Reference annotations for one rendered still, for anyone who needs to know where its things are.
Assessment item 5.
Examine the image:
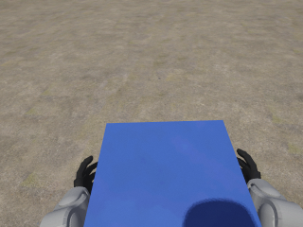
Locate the robot left hand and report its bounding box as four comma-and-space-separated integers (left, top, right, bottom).
73, 155, 98, 195

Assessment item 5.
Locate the robot right hand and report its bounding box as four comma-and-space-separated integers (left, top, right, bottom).
237, 148, 261, 184

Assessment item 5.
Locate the carton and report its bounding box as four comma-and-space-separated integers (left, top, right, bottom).
83, 120, 262, 227

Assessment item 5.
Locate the robot left forearm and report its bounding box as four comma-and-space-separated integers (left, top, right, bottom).
39, 186, 91, 227

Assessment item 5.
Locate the robot right forearm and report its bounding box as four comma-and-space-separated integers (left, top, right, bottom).
247, 178, 303, 227

